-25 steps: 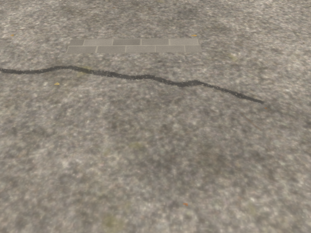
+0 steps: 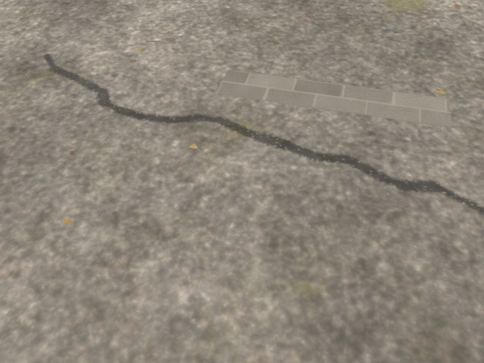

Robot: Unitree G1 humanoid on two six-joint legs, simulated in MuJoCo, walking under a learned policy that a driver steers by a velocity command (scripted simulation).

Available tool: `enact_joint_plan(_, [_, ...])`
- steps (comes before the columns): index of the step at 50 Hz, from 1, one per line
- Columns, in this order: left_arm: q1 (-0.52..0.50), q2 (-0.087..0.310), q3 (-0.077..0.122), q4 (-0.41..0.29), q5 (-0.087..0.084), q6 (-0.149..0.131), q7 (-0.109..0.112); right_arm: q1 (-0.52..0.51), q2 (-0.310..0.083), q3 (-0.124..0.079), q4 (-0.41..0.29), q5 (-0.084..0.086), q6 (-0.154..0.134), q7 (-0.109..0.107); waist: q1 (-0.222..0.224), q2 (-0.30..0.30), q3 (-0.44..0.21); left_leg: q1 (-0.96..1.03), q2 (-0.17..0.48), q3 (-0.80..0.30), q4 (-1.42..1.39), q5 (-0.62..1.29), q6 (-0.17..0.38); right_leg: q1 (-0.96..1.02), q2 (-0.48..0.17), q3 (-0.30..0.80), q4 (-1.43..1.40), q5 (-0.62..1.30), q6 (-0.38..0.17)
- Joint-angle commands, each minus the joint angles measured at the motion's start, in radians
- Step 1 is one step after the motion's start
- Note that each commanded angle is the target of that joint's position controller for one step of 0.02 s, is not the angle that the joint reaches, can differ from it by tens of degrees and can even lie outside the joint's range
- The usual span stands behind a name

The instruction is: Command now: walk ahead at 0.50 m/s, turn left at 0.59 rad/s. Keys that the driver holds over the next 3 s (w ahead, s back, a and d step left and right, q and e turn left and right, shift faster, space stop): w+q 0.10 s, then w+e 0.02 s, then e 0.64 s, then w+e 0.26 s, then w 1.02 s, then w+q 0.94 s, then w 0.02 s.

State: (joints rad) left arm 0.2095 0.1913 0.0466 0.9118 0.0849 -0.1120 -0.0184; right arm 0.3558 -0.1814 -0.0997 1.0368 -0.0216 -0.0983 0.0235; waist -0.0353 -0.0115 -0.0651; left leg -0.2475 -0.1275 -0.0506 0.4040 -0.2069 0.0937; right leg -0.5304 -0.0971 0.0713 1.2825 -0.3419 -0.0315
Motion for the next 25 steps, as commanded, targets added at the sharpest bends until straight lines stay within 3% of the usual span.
enact_joint_plan(1, [-0.121,0.112,0.034,-0.162,-0.143,-0.031,0.053,-0.179,-0.091,0.012,-0.174,0.065,-0.009,-0.016,0.102,-0.024,0.075,-0.069,0.331,-0.386,-0.185,0.268,0.223,-0.184,-0.032,0.017,-0.123,-0.008,0.035])
enact_joint_plan(2, [-0.171,0.103,0.024,-0.168,-0.134,-0.040,0.065,-0.172,-0.125,0.008,-0.188,0.062,0.001,-0.034,0.091,-0.029,0.083,-0.102,0.325,-0.358,-0.190,0.251,0.205,-0.176,-0.038,0.011,-0.260,0.043,0.052])
enact_joint_plan(3, [-0.200,0.066,0.011,-0.162,-0.102,-0.042,0.065,-0.135,-0.152,-0.001,-0.201,0.045,0.011,-0.047,0.072,-0.003,0.081,-0.166,0.278,-0.299,-0.180,0.214,0.176,-0.097,-0.012,-0.014,-0.404,0.136,0.059])
enact_joint_plan(4, [-0.219,0.043,0.004,-0.153,-0.090,-0.040,0.058,-0.105,-0.180,-0.011,-0.210,0.035,0.020,-0.055,0.051,0.034,0.072,-0.226,0.226,-0.252,-0.175,0.158,0.156,0.005,0.028,-0.040,-0.519,0.219,0.066])
enact_joint_plan(5, [-0.248,0.050,0.007,-0.155,-0.094,-0.036,0.052,-0.058,-0.199,-0.020,-0.214,0.036,0.024,-0.058,0.029,0.080,0.064,-0.255,0.208,-0.247,-0.177,0.105,0.152,0.080,0.063,-0.052,-0.576,0.294,0.077])
enact_joint_plan(7, [-0.246,0.076,0.015,-0.140,-0.103,-0.023,0.048,0.002,-0.171,-0.016,-0.198,0.045,0.022,-0.057,0.016,0.126,0.055,-0.193,0.226,-0.243,-0.157,0.063,0.137,0.127,0.073,-0.045,-0.659,0.399,0.073])
enact_joint_plan(9, [-0.249,0.095,0.022,-0.135,-0.091,-0.015,0.052,0.046,-0.133,-0.010,-0.181,0.052,0.030,-0.062,0.011,0.112,0.056,-0.070,0.230,-0.245,-0.058,0.133,0.096,0.121,0.081,-0.049,-0.740,0.400,0.055])
enact_joint_plan(11, [-0.172,0.124,0.034,-0.101,-0.073,-0.024,0.049,0.052,-0.111,-0.008,-0.190,0.040,0.036,-0.067,0.039,0.105,0.012,0.022,0.191,-0.212,0.099,0.343,0.050,0.193,0.110,-0.085,-0.795,0.395,0.009])
enact_joint_plan(12, [-0.087,0.149,0.040,-0.075,-0.065,-0.031,0.045,0.041,-0.095,-0.005,-0.203,0.030,0.033,-0.072,0.073,0.095,-0.043,0.004,0.149,-0.170,0.234,0.410,0.013,0.318,0.078,-0.057,-0.780,0.554,-0.021])
enact_joint_plan(13, [0.051,0.189,0.044,-0.046,-0.052,-0.032,0.035,0.060,-0.051,0.008,-0.223,0.004,0.026,-0.074,0.104,-0.035,-0.157,-0.156,0.081,-0.106,0.516,0.147,-0.041,0.578,-0.065,0.109,-0.720,0.961,-0.082])
enact_joint_plan(14, [0.098,0.239,0.050,-0.022,-0.058,-0.023,0.024,0.270,-0.016,0.024,-0.206,0.017,0.017,-0.064,0.035,-0.361,-0.298,-0.334,0.017,-0.049,0.852,-0.379,-0.123,0.780,-0.317,0.478,-0.816,1.082,-0.299])
enact_joint_plan(15, [0.051,0.193,0.043,-0.044,-0.093,-0.005,0.020,0.263,-0.088,0.015,-0.194,0.020,0.020,-0.054,0.041,-0.281,-0.332,-0.381,0.077,-0.091,0.953,-0.353,-0.140,0.733,-0.301,0.625,-0.896,0.741,-0.320])
enact_joint_plan(16, [-0.049,0.147,0.031,-0.087,-0.095,0.016,0.029,0.097,-0.140,0.004,-0.231,0.026,0.031,-0.055,0.068,-0.155,-0.218,-0.428,0.110,-0.072,0.987,-0.293,-0.150,0.612,-0.240,0.504,-0.902,0.577,-0.280])
enact_joint_plan(17, [-0.109,0.130,0.020,-0.106,-0.080,0.032,0.035,-0.035,-0.149,0.000,-0.271,0.019,0.043,-0.064,0.075,-0.043,-0.147,-0.429,0.135,-0.051,0.960,-0.239,-0.148,0.477,-0.186,0.407,-0.916,0.527,-0.248])
enact_joint_plan(18, [-0.138,0.147,0.023,-0.116,-0.079,0.039,0.039,-0.113,-0.154,-0.005,-0.313,0.006,0.052,-0.078,0.068,-0.009,-0.095,-0.418,0.145,-0.043,0.921,-0.218,-0.147,0.374,-0.153,0.362,-0.934,0.545,-0.237])
enact_joint_plan(20, [-0.135,0.160,0.029,-0.117,-0.076,0.049,0.041,-0.112,-0.138,-0.009,-0.347,0.006,0.066,-0.094,0.028,-0.055,-0.081,-0.331,0.150,-0.033,0.798,-0.210,-0.136,0.268,-0.083,0.278,-0.945,0.597,-0.204])
enact_joint_plan(22, [-0.114,0.165,0.035,-0.123,-0.076,0.058,0.046,-0.103,-0.098,0.003,-0.358,0.017,0.069,-0.105,0.014,-0.080,-0.103,-0.300,0.124,-0.010,0.656,-0.217,-0.141,0.256,-0.055,0.250,-0.941,0.650,-0.200])
enact_joint_plan(25, [-0.091,0.197,0.054,-0.154,-0.086,0.085,0.060,-0.146,-0.097,0.011,-0.378,0.019,0.083,-0.109,0.025,-0.095,-0.144,-0.249,0.104,-0.021,0.519,-0.163,-0.146,0.245,-0.048,0.290,-0.957,0.437,-0.193])
